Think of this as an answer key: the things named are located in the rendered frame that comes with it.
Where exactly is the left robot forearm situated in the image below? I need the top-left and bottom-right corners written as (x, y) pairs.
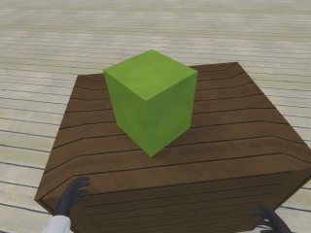
top-left (40, 216), bottom-right (71, 233)

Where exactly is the pedestal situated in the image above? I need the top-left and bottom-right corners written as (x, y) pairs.
top-left (34, 62), bottom-right (311, 233)

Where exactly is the right robot hand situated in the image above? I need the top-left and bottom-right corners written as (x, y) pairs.
top-left (251, 203), bottom-right (293, 233)

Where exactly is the left robot hand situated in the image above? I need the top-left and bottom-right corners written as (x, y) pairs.
top-left (52, 177), bottom-right (90, 217)

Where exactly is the carton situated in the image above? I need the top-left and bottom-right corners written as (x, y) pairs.
top-left (103, 50), bottom-right (198, 157)

